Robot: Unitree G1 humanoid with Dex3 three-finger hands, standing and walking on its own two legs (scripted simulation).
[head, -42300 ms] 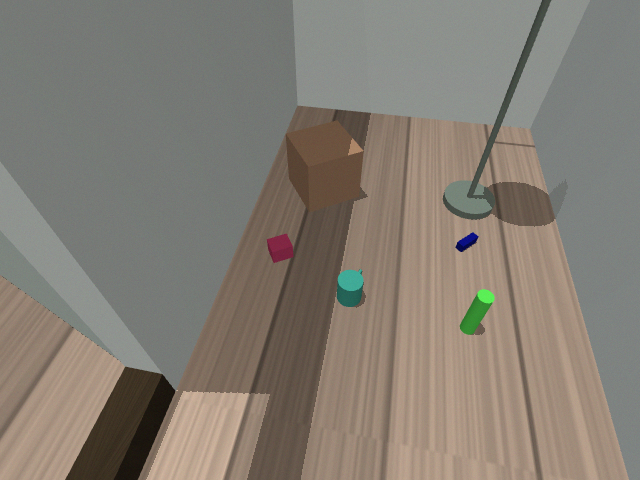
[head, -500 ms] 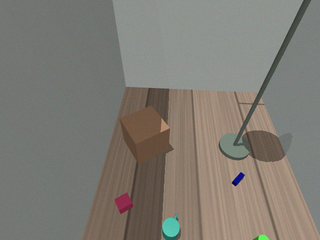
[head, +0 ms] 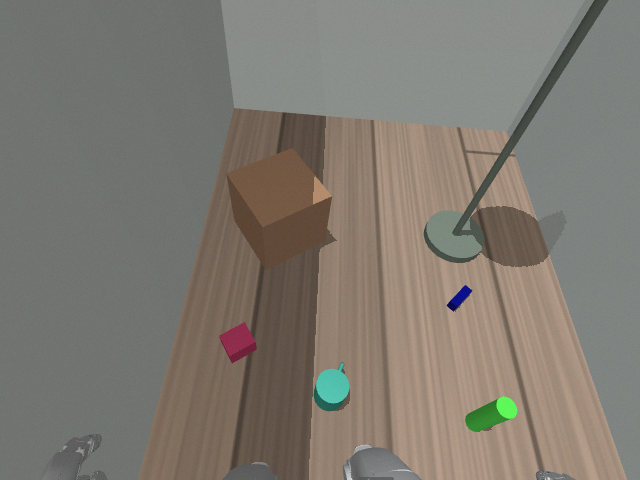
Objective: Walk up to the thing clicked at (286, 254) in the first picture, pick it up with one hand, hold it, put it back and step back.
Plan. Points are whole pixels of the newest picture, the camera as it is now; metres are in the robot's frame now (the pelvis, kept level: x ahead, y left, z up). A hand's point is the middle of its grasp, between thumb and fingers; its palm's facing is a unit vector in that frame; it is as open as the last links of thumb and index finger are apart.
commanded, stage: step back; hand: left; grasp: from above
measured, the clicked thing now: (238, 342) +0.53 +0.19 -0.72
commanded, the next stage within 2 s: none
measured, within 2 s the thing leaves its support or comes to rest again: neither
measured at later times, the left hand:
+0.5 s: hand out of the picture -0.05 +0.23 -0.14, palm faces -0.11 -0.92 -0.39, open 7.4 cm
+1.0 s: hand out of the picture -0.14 +0.22 -0.14, palm faces -0.04 -0.92 -0.38, open 7.4 cm
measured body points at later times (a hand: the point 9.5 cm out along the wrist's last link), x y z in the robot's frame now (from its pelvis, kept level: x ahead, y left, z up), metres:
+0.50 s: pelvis -0.13 -0.03 +0.00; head -0.10 -0.04 +0.45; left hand -0.04 +0.28 -0.12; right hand -0.05 -0.36 -0.12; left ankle -0.02 +0.08 -0.69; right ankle -0.16 -0.15 -0.72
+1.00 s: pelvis -0.28 -0.04 +0.00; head -0.22 -0.04 +0.44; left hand -0.14 +0.26 -0.11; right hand -0.18 -0.36 -0.11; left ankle -0.21 +0.09 -0.72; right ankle -0.32 -0.17 -0.68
